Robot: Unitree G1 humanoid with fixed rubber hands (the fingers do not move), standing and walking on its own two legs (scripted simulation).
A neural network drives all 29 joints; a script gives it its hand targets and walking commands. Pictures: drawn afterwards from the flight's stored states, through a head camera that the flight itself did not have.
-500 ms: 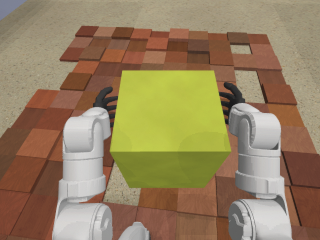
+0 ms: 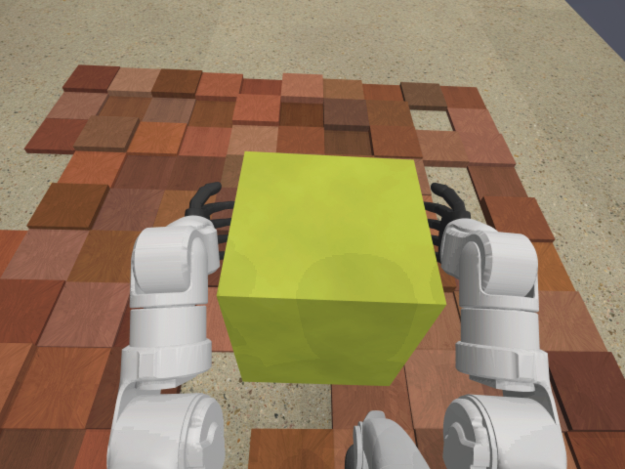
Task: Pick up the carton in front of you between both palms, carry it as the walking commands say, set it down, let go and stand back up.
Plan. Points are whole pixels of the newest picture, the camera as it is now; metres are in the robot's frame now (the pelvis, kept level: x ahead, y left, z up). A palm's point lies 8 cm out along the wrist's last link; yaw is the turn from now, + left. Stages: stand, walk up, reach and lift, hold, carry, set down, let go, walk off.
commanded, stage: carry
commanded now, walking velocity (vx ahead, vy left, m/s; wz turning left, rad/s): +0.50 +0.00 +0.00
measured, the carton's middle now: (322, 277) +0.36 -0.01 +0.03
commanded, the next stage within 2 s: none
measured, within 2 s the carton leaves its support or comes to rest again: neither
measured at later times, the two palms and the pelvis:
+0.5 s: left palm (206, 81) +0.65 +0.16 +0.13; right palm (392, 77) +0.67 -0.14 +0.13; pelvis +0.30 -0.01 +0.01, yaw +0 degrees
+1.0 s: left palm (229, 17) +0.97 +0.15 +0.10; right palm (368, 20) +0.95 -0.15 +0.11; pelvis +0.60 +0.03 +0.00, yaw -1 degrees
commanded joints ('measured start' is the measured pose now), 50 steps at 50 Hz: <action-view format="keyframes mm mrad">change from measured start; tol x32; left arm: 1 -715 -1085 -672 -90 -388 -69 -204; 50 -648 -1003 -676 -174 -367 -93 -171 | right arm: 1 -766 1111 716 -111 473 -3 271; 50 -690 1068 746 -155 507 -25 256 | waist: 1 -25 107 -424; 9 149 -272 -714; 34 -4 311 -546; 50 -22 129 -474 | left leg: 1 353 220 -161 -51 784 76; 6 276 178 -1 246 1067 -23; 10 -560 8 -155 1013 -168 -87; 29 -399 81 -26 -16 451 -54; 32 162 78 32 -65 426 -66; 34 555 390 -548 -38 314 140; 50 406 242 -268 -130 534 86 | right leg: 1 30 47 -83 -204 119 -24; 7 739 73 -111 -577 361 -101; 9 1235 -315 573 -519 505 -360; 15 799 -200 307 -626 162 -204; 29 858 -138 134 -517 304 -133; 35 9 59 47 270 -305 -9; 50 106 28 -13 -319 134 6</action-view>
